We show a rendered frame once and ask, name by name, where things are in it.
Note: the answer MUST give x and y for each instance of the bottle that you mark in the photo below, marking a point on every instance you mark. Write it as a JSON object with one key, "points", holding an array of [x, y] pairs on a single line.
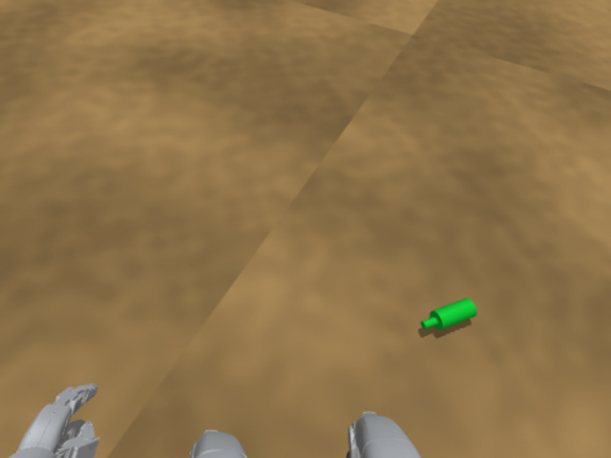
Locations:
{"points": [[451, 314]]}

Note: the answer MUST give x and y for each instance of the left robot hand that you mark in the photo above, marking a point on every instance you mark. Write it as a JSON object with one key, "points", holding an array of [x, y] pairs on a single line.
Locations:
{"points": [[51, 429]]}

